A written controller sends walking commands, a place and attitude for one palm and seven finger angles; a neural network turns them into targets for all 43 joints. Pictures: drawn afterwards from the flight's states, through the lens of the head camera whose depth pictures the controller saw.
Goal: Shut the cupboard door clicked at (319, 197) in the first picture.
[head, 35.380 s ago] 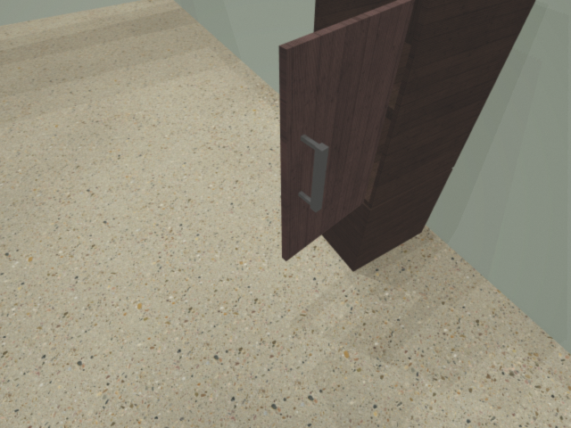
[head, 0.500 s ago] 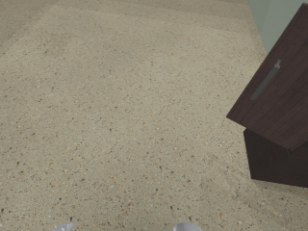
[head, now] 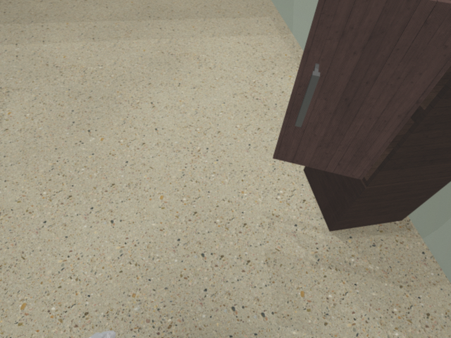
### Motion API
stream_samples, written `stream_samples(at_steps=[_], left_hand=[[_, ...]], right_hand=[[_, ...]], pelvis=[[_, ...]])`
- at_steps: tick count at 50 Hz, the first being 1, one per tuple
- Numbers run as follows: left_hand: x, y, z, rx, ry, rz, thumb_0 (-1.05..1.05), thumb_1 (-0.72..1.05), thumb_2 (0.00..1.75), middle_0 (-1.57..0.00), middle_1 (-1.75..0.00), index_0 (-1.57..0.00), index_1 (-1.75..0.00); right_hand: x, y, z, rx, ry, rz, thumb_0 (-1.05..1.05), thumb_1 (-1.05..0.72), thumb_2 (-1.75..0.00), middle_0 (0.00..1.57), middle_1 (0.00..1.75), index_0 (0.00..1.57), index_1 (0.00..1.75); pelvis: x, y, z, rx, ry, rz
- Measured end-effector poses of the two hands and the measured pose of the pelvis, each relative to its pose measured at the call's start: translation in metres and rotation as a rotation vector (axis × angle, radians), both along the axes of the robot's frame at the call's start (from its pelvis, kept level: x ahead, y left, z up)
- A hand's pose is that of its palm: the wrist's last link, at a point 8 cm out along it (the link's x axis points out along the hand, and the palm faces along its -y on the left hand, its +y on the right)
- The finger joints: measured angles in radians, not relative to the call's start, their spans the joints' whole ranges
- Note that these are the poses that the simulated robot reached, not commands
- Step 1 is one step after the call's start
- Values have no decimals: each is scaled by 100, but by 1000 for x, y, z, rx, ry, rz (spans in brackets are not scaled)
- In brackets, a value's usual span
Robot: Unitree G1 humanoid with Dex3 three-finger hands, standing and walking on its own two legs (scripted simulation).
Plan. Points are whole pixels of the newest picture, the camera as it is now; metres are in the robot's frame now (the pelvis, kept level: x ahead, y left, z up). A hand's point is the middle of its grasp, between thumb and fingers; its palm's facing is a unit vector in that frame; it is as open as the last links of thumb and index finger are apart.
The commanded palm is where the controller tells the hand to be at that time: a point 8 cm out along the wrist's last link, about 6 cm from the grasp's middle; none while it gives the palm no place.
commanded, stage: turn to face it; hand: left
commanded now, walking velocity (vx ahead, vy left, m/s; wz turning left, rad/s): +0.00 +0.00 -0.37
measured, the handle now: (307, 97) +0.73 -0.20 -0.01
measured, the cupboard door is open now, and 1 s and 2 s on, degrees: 65 65 65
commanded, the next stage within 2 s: take the last steps up to it in 0.28 s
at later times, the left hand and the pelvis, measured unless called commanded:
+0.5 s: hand out of the picture +0.13 +0.15 -0.15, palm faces -0.19 -0.95 -0.24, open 7.4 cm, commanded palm none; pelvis +0.02 -0.02 +0.01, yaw -11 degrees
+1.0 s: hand (208, 257) +0.30 +0.05 -0.16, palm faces -0.40 -0.90 -0.17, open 7.4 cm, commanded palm none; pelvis +0.14 -0.09 +0.01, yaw -20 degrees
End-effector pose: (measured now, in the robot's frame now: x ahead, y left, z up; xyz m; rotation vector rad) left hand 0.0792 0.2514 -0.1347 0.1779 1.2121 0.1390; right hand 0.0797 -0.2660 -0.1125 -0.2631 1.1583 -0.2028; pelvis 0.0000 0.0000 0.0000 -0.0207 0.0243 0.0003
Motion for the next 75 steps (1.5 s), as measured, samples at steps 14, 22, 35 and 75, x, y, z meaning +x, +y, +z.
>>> stream_samples(at_steps=[14,22,35,75], left_hand=[[57,-11,15,4,-9,-141,1,91,90,-19,-30,-19,-30],[64,-46,20,45,-22,-210,1,91,90,-19,-30,-20,-30],[61,-44,-15,-38,137,-211,1,90,90,-20,-30,-20,-30],[270,-252,-10,-21,144,-243,1,92,90,-20,-30,-20,-30]], right_hand=[[-70,14,-3,50,118,-157,1,-90,-90,20,30,21,30],[-99,-9,-29,96,187,-273,1,-91,-90,20,30,20,30],[-48,-10,-6,21,60,-273,1,-91,-90,20,30,20,30],[214,-182,-5,88,-41,-282,0,-91,-90,20,30,20,30]], pelvis=[[9,-1,12,-11,-12,-129],[13,-19,4,12,-15,-179],[58,-20,-1,4,2,-247],[262,-209,7,11,-21,-321]])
